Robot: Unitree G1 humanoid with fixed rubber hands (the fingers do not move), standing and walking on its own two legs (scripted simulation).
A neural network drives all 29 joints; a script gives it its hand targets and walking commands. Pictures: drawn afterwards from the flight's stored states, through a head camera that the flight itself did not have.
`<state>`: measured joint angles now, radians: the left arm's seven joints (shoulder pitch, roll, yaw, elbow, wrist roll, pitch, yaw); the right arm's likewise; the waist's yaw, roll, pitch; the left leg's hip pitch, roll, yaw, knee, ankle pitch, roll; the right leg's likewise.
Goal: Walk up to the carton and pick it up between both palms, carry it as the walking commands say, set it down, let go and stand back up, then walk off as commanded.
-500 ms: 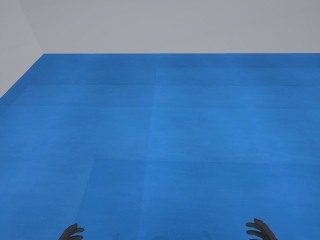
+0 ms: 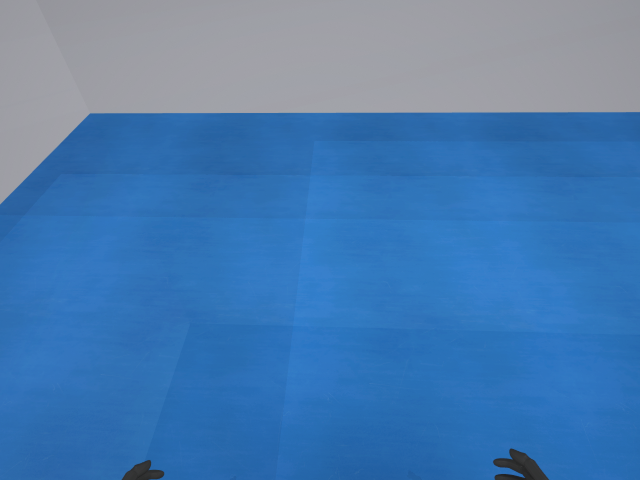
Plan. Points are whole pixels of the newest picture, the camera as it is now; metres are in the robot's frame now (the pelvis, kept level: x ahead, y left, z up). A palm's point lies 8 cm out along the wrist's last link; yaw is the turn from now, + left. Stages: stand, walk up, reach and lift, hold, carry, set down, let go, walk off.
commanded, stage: stand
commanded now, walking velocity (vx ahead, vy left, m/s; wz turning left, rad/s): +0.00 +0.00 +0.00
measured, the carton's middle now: out of the picture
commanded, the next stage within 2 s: walk up in 0.12 s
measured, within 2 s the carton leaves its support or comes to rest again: neither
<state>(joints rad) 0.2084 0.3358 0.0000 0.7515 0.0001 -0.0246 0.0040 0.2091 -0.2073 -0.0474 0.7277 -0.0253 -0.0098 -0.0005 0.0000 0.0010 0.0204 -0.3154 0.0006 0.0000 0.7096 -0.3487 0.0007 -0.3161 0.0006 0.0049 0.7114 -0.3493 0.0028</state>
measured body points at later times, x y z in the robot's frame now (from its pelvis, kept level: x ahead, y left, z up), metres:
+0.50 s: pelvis +0.00 +0.00 +0.00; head +0.00 +0.00 +0.45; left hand +0.11 +0.27 -0.11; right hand +0.12 -0.25 -0.12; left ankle +0.02 +0.12 -0.72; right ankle +0.02 -0.12 -0.72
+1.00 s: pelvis -0.04 -0.06 +0.02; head +0.00 -0.12 +0.46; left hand +0.08 +0.19 -0.08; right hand +0.06 -0.31 -0.14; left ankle -0.04 +0.13 -0.63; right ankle -0.01 -0.12 -0.72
